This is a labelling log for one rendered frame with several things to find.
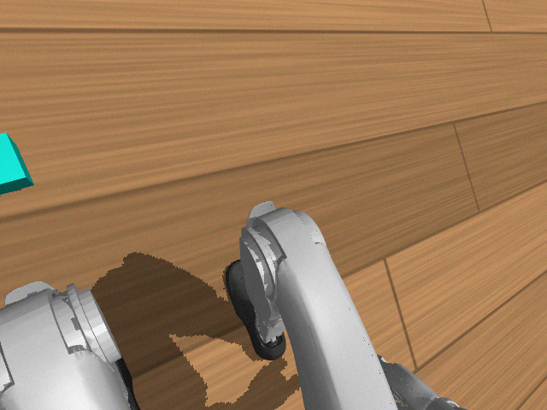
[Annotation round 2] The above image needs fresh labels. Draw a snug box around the left robot foot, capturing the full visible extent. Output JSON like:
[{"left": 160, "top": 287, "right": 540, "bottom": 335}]
[{"left": 115, "top": 356, "right": 140, "bottom": 410}]

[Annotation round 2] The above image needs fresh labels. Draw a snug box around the carton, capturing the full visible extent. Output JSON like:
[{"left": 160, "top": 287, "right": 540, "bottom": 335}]
[{"left": 0, "top": 132, "right": 34, "bottom": 195}]

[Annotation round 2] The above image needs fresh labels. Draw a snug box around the right robot foot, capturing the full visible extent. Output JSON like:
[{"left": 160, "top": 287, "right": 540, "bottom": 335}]
[{"left": 226, "top": 260, "right": 286, "bottom": 360}]

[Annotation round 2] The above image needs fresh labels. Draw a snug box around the right robot hand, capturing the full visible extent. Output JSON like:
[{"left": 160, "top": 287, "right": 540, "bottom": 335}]
[{"left": 377, "top": 354, "right": 440, "bottom": 410}]

